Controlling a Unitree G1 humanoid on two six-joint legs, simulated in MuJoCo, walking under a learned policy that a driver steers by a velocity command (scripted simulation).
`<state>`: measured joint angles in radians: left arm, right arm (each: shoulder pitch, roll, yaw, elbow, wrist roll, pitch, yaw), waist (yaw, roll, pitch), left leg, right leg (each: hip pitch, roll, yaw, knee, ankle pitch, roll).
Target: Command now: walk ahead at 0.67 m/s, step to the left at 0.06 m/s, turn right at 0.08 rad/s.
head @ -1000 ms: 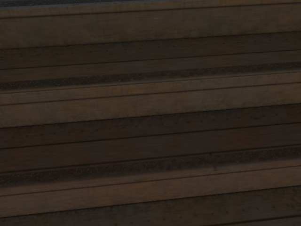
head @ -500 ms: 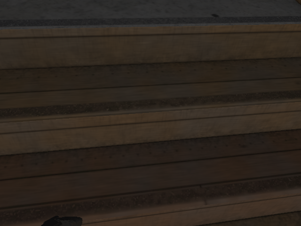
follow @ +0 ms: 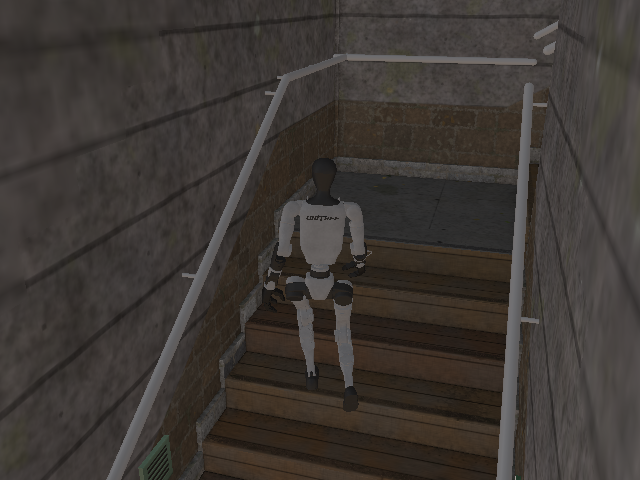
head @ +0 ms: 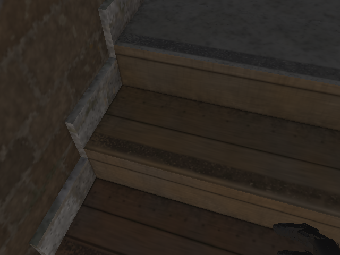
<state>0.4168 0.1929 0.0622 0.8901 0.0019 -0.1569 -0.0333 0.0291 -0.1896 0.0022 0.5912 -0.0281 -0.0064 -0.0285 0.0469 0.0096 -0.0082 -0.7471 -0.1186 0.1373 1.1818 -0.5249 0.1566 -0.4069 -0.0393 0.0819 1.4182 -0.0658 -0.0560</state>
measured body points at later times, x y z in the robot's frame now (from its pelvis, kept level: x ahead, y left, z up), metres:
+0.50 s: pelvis +0.33 -0.06 +0.21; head +0.34 -0.02 +0.66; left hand +0.54 +0.14 +0.08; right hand +0.37 -0.33 +0.14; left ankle +0.32 +0.10 -0.21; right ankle +0.30 -0.07 -0.46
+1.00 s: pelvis +0.72 -0.20 +0.44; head +0.74 -0.19 +0.89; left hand +1.07 -0.26 +0.46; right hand +0.47 -0.32 +0.32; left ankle +0.67 -0.01 -0.29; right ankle +0.71 -0.37 +0.05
